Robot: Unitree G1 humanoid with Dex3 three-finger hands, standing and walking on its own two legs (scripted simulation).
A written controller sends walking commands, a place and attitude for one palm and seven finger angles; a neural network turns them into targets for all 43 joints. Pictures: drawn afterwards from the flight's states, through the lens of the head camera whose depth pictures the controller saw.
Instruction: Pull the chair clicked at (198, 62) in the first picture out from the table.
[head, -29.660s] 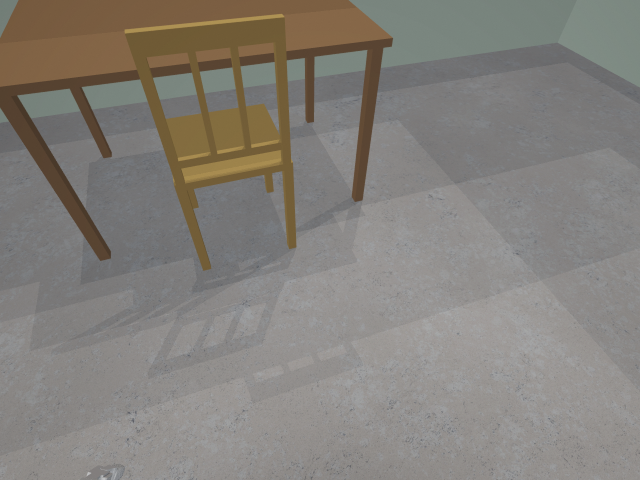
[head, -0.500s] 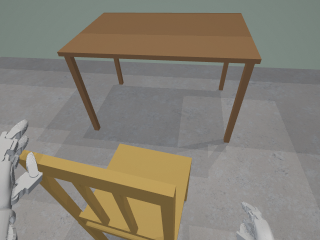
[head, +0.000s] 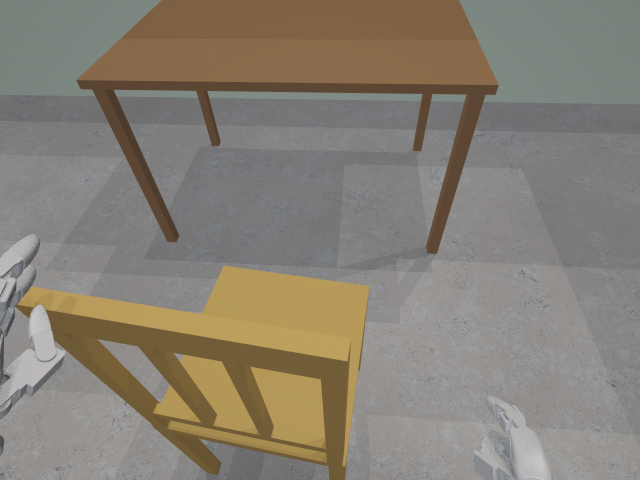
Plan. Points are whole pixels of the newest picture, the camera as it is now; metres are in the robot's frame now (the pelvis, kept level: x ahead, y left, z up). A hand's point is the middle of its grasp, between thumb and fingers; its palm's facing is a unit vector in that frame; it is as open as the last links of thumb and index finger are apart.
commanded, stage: step back with the hand held close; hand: left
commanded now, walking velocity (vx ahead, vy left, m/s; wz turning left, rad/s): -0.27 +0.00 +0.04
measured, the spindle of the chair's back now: (185, 386) +0.26 +0.23 -0.09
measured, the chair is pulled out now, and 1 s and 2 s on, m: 0.69 0.69 0.69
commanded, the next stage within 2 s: stop stepping back and stand still in 1.08 s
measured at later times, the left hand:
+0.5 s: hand out of the picture +0.14 +0.29 +0.16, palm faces +0.48 -0.72 -0.50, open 7.4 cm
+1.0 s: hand out of the picture +0.08 +0.28 +0.17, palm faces +0.49 -0.72 -0.50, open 7.4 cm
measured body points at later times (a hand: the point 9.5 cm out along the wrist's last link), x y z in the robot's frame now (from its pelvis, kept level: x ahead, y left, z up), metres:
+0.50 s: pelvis -0.05 +0.01 -0.01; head -0.05 +0.02 +0.44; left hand +0.11 +0.32 +0.19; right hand +0.11 -0.22 -0.09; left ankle +0.00 +0.11 -0.74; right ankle -0.01 -0.13 -0.74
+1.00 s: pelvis -0.11 +0.00 -0.01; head -0.09 +0.02 +0.44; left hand +0.05 +0.32 +0.20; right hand +0.07 -0.22 -0.08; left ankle -0.03 +0.11 -0.74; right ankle -0.13 -0.14 -0.72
